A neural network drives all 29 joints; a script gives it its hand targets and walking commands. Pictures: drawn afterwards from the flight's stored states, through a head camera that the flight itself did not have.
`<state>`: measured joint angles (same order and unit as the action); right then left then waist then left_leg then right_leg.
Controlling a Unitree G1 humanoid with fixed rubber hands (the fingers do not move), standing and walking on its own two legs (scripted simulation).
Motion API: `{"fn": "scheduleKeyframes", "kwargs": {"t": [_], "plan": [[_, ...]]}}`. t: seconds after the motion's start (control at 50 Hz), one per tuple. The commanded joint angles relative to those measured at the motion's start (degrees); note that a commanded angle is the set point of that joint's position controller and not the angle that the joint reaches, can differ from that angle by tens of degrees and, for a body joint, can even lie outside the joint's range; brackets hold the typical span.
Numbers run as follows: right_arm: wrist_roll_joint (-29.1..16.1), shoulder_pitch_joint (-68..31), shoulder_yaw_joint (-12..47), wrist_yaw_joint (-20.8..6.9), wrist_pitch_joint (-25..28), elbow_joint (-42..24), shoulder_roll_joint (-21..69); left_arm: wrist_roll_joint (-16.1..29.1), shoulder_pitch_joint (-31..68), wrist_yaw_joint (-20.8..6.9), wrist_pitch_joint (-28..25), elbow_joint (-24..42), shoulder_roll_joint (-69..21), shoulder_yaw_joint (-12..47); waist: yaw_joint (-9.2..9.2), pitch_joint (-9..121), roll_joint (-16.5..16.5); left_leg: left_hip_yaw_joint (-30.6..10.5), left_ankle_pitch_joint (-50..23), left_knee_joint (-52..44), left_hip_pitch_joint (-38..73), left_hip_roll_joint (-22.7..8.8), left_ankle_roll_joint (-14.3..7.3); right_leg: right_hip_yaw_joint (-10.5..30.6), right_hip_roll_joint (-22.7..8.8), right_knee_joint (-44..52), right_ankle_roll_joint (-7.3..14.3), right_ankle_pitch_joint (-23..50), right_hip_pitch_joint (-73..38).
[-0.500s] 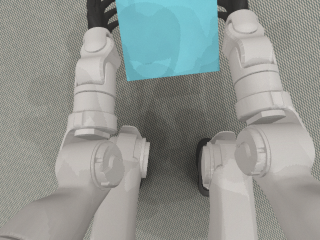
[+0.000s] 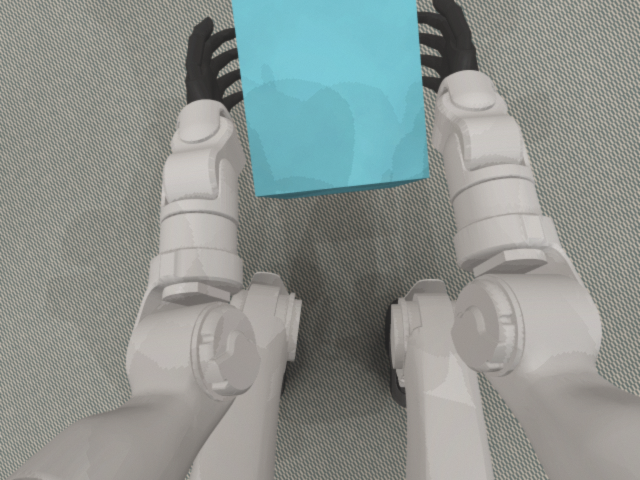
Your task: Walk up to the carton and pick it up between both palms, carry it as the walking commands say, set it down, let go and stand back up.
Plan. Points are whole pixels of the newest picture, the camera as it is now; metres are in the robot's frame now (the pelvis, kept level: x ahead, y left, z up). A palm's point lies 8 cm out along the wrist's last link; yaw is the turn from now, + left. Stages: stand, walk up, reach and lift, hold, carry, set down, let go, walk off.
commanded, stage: reach and lift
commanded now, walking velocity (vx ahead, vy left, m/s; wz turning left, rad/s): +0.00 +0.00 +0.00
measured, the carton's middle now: (330, 97) +0.54 +0.02 -0.16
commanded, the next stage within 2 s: none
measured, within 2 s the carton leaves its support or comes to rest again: neither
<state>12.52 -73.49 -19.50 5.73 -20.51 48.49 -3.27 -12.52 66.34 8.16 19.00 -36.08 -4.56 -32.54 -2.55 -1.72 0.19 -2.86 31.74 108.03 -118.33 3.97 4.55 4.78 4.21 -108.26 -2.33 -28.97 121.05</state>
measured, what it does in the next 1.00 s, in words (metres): rises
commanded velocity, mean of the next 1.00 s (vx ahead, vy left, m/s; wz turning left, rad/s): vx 0.00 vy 0.00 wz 0.00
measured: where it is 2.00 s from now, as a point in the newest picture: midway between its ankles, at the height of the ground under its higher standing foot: (337, 369)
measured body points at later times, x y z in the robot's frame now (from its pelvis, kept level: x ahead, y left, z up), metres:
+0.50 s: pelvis +0.01 +0.00 +0.05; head +0.28 -0.02 +0.41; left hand +0.50 +0.14 -0.02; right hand +0.52 -0.11 -0.03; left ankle +0.11 +0.14 -0.42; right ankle +0.11 -0.12 -0.42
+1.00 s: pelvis +0.02 +0.00 +0.11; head +0.25 -0.02 +0.50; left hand +0.48 +0.14 +0.05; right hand +0.50 -0.12 +0.04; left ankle +0.11 +0.14 -0.42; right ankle +0.11 -0.12 -0.42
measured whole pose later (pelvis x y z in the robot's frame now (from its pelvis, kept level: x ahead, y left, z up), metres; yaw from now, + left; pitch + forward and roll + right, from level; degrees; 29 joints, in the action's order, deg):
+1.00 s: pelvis +0.02 +0.00 +0.11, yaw -1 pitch +35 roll +2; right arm 16.0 -56.9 -22.9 5.1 -20.3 43.4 4.0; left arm -15.5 51.6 5.9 19.3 -33.4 -9.6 -32.5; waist -3.0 5.3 0.6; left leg -3.6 29.6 88.2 -93.8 3.1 3.9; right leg 4.8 3.7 -88.7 -1.4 -27.3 96.3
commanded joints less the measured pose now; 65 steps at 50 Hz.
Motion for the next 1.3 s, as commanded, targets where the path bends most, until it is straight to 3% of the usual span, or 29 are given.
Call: {"fn": "scheduleKeyframes", "kwargs": {"t": [0.0,0.76,1.28], "plan": [[-7.7,-35.6,23.3,-11.8,2.7,-2.4,63.8,8.2,42.2,-15.6,0.1,-3.3,-58.9,33.4,-1.68,69.7,4.2,9.0,-15.1,-10.5,30.0,7.5,-1.4,-7.9,7.1,10.2,1.2,12.9,-43.2],[-4.9,-23.4,22.9,-11.6,2.5,-3.0,69.2,5.7,28.8,-15.5,0.7,-3.9,-63.8,33.5,-1.81,63.8,3.4,7.0,-15.1,-24.9,44.2,7.8,-1.2,-6.2,7.4,25.1,0.9,12.3,-55.4],[-3.2,-12.3,25.0,-11.8,4.1,-5.0,71.9,4.3,16.9,-15.9,-0.7,-3.4,-65.8,35.0,-1.93,57.1,3.1,4.8,-18.1,-37.1,57.2,7.4,-1.6,-4.1,6.9,37.8,1.0,15.8,-68.7]]}}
